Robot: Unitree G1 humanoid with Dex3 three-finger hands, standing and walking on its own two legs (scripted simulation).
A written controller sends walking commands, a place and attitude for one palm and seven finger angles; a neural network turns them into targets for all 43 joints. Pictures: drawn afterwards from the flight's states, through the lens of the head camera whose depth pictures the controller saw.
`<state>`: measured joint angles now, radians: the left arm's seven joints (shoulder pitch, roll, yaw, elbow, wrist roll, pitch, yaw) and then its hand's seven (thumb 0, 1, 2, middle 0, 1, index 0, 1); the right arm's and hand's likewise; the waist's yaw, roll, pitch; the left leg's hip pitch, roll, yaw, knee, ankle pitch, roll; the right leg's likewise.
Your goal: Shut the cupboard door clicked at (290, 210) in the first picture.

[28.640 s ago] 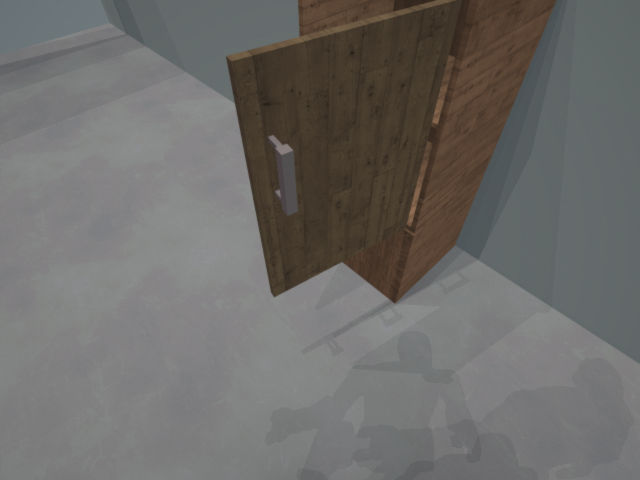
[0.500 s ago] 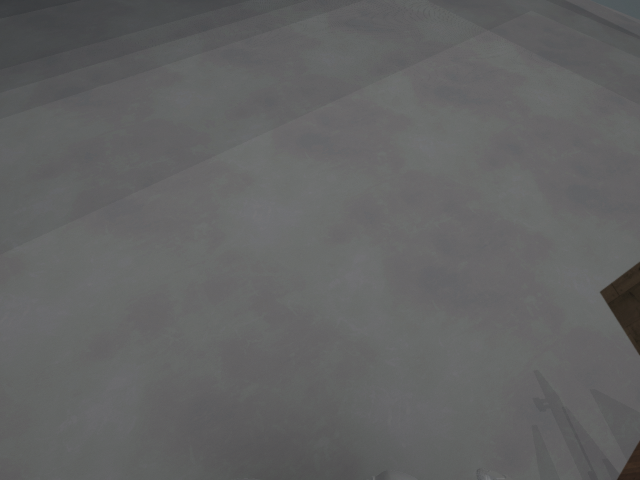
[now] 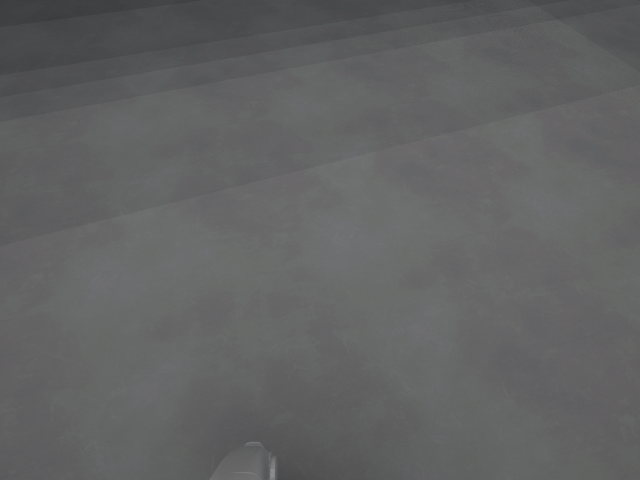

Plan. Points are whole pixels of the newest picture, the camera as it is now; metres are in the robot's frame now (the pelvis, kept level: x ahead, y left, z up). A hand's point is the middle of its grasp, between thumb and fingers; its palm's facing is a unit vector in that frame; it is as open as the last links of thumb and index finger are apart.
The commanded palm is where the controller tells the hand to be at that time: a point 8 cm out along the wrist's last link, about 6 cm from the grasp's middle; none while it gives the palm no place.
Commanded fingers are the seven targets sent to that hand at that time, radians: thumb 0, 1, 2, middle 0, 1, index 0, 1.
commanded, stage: walk to a spot facing it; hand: left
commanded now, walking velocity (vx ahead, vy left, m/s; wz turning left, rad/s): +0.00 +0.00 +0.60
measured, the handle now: out of the picture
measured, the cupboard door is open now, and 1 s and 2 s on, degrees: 58 58 58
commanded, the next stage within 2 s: turn to face it in 0.16 s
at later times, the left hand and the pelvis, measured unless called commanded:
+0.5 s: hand (190, 477) +0.14 +0.18 -0.16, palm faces +0.11 -0.96 -0.27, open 7.4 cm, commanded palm none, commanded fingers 0.00 0.90 0.90 -0.20 -0.30 -0.20 -0.30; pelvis +0.09 -0.02 +0.00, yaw +6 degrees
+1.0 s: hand (186, 419) +0.22 +0.21 -0.17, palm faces -0.13 -0.97 -0.21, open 7.4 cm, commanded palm none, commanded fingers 0.00 0.90 0.90 -0.20 -0.30 -0.20 -0.30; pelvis +0.10 +0.01 +0.00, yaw -11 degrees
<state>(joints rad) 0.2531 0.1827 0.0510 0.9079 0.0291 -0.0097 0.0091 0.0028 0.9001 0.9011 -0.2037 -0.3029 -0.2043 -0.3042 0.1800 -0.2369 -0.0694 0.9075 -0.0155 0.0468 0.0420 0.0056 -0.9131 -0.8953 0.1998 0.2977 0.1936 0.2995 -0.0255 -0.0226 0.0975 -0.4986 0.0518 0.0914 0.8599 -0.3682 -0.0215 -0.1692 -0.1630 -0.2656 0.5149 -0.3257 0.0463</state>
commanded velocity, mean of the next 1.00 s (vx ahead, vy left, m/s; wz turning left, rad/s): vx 0.00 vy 0.00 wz -0.32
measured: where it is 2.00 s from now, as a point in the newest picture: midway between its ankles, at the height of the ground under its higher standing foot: outside the picture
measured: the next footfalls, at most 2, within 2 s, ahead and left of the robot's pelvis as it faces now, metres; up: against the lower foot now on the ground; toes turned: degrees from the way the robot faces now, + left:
left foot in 0.08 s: +0.12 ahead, +0.12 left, +0.00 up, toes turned +8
right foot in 0.42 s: +0.15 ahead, -0.13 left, +0.00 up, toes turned +5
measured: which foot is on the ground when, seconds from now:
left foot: up 0.00-0.06, down 0.08-0.44, up 0.46-0.76, down 0.78-1.00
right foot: down 0.00-0.06, up 0.08-0.40, down 0.42-0.78, up 0.80-1.00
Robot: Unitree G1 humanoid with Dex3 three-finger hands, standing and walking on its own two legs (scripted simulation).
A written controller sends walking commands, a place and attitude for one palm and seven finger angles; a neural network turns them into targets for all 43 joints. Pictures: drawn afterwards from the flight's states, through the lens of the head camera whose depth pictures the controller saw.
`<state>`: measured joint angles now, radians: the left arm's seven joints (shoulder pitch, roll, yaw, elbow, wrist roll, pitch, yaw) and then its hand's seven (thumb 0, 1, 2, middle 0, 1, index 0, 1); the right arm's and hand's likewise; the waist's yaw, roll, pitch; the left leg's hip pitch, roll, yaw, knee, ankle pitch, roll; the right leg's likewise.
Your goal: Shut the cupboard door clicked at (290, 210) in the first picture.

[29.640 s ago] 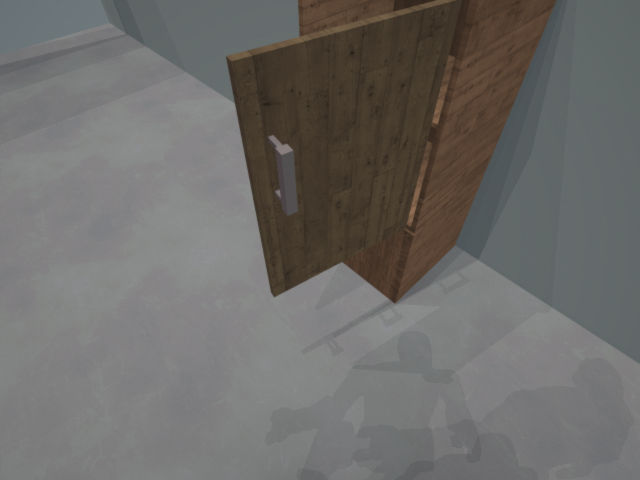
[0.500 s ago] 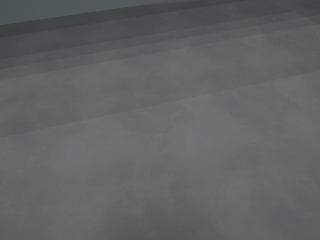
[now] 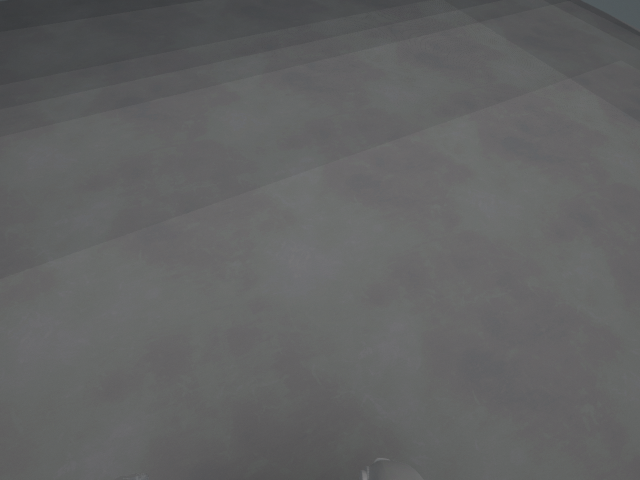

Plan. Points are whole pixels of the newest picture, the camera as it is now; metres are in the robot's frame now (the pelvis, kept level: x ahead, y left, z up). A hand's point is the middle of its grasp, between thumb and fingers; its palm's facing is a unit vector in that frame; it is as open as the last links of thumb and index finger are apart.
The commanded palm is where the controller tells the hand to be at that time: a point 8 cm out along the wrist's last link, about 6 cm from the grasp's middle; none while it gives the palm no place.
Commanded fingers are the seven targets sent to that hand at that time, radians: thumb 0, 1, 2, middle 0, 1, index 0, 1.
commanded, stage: turn to face it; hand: left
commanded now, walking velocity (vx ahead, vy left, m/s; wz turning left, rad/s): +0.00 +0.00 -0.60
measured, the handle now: out of the picture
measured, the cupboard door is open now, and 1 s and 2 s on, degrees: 58 58 58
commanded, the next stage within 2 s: none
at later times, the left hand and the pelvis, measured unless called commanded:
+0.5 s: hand (217, 463) +0.16 +0.15 -0.18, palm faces -0.27 -0.94 -0.20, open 7.4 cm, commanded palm none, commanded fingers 0.00 0.90 0.90 -0.20 -0.30 -0.20 -0.30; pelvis +0.01 -0.01 -0.02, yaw -17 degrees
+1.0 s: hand (267, 428) +0.20 +0.09 -0.16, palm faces -0.53 -0.81 -0.26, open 7.4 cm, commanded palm none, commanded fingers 0.00 0.90 0.90 -0.20 -0.30 -0.20 -0.30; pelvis +0.01 -0.03 -0.01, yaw -34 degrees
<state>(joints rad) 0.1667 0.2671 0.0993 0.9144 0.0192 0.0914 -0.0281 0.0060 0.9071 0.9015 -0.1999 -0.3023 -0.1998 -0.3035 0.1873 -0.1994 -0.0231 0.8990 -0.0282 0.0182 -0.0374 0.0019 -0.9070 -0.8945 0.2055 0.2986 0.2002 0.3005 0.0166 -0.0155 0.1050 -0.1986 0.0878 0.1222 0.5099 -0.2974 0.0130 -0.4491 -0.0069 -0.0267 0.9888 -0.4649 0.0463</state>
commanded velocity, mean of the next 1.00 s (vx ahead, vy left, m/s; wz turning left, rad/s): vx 0.00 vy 0.00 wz -0.60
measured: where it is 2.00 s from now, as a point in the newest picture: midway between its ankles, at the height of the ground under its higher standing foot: outside the picture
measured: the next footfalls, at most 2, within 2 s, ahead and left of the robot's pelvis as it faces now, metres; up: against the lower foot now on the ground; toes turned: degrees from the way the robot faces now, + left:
right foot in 0.16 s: +0.02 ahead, -0.16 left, +0.00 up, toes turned -11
left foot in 0.50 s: +0.09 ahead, +0.10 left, +0.00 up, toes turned -14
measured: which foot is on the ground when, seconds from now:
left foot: down 0.00-0.16, up 0.18-0.48, down 0.50-0.80, up 0.82-1.00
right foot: up 0.00-0.14, down 0.16-0.50, up 0.52-0.78, down 0.80-1.00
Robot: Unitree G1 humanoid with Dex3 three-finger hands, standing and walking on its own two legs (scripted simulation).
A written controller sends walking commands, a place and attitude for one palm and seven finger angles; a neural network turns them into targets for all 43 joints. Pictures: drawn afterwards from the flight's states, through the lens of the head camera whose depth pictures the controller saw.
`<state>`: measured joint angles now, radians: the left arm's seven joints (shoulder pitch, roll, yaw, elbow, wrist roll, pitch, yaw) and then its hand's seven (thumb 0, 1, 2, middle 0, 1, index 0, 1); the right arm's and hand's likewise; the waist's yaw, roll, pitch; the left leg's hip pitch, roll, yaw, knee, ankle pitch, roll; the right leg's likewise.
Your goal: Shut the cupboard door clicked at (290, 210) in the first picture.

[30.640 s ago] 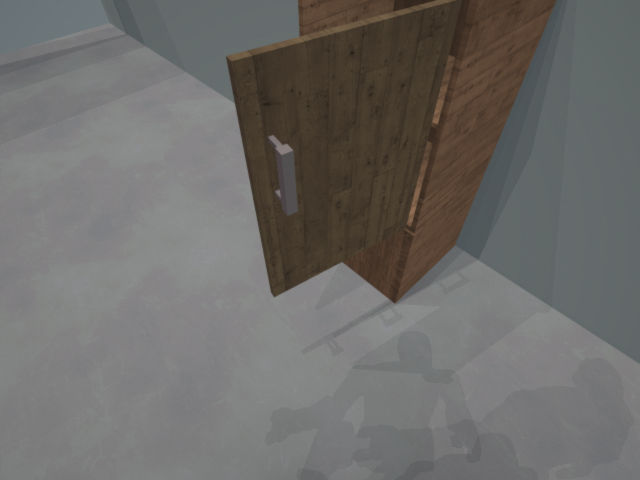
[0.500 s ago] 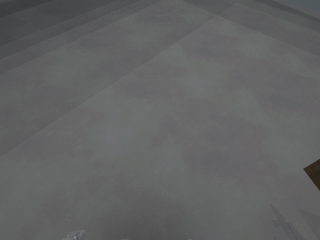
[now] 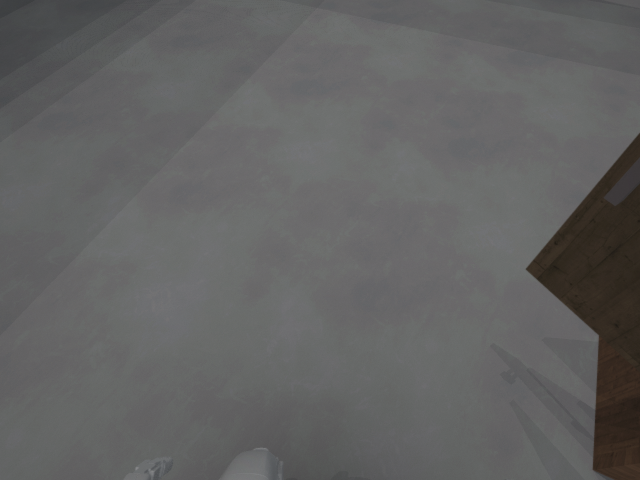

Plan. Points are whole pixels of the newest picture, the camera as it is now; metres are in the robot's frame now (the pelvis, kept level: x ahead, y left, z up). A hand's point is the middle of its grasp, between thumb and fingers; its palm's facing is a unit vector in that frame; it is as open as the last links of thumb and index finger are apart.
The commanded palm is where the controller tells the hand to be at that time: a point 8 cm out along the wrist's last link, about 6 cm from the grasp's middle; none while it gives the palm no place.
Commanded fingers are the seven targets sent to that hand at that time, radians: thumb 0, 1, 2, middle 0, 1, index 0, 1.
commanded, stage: turn to face it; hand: left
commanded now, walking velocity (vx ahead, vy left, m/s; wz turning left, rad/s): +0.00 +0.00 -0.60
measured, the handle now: out of the picture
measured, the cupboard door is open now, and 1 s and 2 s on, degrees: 58 58 58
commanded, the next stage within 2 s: take the last steps up to it in 1.44 s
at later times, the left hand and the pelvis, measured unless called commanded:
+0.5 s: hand (222, 425) +0.20 +0.16 -0.16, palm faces -0.30 -0.92 -0.27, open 7.4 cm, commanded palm none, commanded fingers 0.00 0.90 0.90 -0.20 -0.30 -0.20 -0.30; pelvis +0.02 +0.00 -0.01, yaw -18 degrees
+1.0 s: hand (251, 393) +0.25 +0.13 -0.16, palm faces -0.56 -0.80 -0.20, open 7.4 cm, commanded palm none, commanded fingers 0.00 0.90 0.90 -0.20 -0.30 -0.20 -0.30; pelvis +0.04 +0.01 +0.01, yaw -36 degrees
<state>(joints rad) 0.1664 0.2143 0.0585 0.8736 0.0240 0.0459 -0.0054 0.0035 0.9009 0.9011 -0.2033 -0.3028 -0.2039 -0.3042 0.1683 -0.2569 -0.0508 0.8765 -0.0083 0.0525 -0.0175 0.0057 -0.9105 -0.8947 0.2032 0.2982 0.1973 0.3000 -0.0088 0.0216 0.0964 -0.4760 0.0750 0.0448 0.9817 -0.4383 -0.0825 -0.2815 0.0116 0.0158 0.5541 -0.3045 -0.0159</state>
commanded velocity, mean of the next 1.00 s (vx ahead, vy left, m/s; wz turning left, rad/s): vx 0.00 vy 0.00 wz -0.59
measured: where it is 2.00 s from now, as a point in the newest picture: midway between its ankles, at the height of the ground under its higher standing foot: outside the picture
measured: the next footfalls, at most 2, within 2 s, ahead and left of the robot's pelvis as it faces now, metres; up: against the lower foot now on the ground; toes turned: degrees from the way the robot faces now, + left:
left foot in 0.12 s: +0.07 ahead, +0.14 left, +0.00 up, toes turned -1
right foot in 0.46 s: +0.01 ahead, -0.14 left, +0.00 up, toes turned -21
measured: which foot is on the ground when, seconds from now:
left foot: up 0.00-0.10, down 0.12-0.46, up 0.48-0.74, down 0.76-1.00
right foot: down 0.00-0.12, up 0.14-0.44, down 0.46-0.76, up 0.78-1.00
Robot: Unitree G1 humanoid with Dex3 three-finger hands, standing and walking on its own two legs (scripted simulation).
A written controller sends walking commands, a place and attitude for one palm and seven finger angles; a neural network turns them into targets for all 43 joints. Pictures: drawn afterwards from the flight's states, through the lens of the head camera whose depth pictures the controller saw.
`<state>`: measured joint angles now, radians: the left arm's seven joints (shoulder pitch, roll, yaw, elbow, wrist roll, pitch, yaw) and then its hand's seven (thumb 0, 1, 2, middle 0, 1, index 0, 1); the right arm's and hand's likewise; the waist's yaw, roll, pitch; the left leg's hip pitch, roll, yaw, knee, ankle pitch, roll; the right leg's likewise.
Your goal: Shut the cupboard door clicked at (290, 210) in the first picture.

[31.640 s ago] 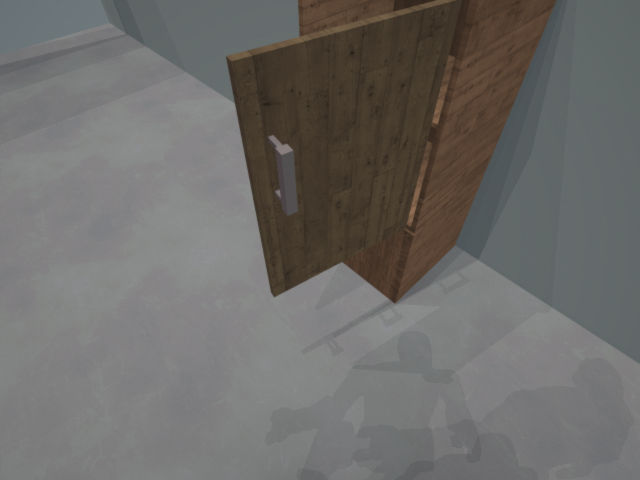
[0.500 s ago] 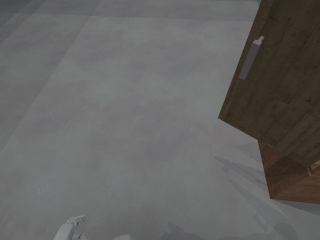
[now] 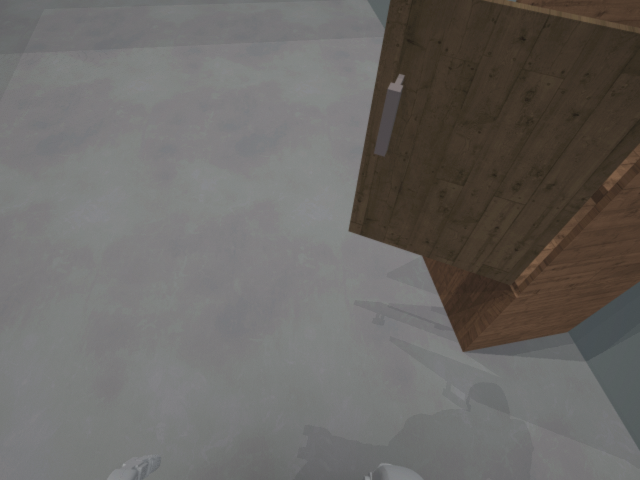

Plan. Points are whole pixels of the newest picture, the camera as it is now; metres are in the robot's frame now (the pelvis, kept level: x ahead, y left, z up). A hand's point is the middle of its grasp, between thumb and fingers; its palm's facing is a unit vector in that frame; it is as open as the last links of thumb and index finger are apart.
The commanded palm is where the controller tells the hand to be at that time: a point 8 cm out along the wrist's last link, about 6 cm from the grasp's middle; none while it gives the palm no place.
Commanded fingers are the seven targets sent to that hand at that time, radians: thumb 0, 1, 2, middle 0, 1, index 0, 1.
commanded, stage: turn to face it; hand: left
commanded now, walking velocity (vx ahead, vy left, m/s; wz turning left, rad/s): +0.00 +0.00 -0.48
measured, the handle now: (390, 115) +0.69 -0.09 +0.05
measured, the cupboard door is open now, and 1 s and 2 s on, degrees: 58 58 58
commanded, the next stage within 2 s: take the last steps up to it in 0.44 s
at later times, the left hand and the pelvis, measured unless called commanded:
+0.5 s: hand out of the picture +0.13 +0.17 -0.18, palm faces -0.17 -0.97 -0.18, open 7.4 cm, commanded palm none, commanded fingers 0.00 0.90 0.90 -0.20 -0.30 -0.20 -0.30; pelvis +0.02 +0.00 -0.01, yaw -12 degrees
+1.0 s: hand out of the picture +0.12 +0.13 -0.17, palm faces -0.25 -0.95 -0.17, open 7.4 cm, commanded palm none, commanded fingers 0.00 0.90 0.90 -0.20 -0.30 -0.20 -0.30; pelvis +0.06 -0.03 +0.00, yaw -17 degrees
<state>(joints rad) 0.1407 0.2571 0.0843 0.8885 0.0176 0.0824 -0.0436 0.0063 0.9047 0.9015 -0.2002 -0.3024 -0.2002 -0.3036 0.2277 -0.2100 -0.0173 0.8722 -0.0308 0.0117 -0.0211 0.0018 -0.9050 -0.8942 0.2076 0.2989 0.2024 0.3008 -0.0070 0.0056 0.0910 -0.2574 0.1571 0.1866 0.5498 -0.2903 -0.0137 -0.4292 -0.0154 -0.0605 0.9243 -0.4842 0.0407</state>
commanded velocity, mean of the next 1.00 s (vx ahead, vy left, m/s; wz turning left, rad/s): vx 0.11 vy -0.03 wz -0.21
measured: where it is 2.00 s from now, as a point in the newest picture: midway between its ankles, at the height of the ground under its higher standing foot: outside the picture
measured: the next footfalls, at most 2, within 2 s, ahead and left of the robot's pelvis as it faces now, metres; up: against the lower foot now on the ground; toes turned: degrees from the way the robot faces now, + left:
right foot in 0.10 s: +0.03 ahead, -0.14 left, +0.00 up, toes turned -8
left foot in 0.46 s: +0.09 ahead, +0.10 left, +0.00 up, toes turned -7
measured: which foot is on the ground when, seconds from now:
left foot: down 0.00-0.10, up 0.12-0.44, down 0.46-0.78, up 0.80-1.00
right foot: up 0.00-0.08, down 0.10-0.46, up 0.48-0.76, down 0.78-1.00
